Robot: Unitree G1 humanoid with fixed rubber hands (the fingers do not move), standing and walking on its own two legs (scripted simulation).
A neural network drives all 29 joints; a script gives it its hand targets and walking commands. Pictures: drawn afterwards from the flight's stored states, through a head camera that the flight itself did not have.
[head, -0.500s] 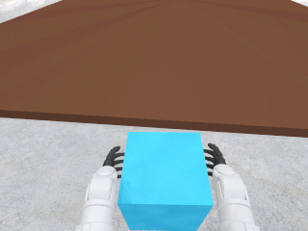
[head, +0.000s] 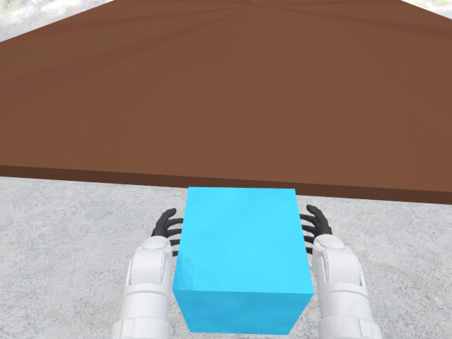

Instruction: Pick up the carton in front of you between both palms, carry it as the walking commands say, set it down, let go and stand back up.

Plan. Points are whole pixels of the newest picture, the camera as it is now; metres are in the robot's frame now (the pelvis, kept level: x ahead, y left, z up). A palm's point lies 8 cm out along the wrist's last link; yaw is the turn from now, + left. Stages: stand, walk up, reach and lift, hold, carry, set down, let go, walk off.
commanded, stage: hold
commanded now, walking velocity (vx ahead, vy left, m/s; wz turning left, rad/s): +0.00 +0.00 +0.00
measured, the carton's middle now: (239, 263) +0.30 +0.00 -0.03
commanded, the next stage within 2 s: carry in 0.42 s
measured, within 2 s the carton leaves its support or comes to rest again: neither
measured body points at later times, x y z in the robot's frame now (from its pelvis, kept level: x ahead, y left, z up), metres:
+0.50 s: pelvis +0.01 +0.00 +0.00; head -0.04 +0.00 +0.44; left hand +0.31 +0.15 +0.04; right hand +0.32 -0.16 +0.05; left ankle +0.02 +0.13 -0.74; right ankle +0.02 -0.13 -0.74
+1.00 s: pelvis +0.19 -0.02 +0.00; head +0.17 -0.02 +0.45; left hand +0.44 +0.12 +0.08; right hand +0.43 -0.18 +0.08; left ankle +0.14 +0.08 -0.75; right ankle +0.16 -0.13 -0.69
